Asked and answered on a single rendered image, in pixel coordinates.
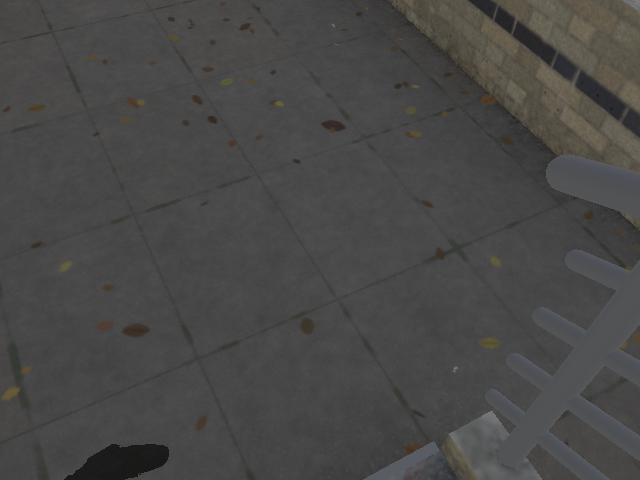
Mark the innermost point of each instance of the robot left hand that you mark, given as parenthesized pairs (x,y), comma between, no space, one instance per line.
(115,463)

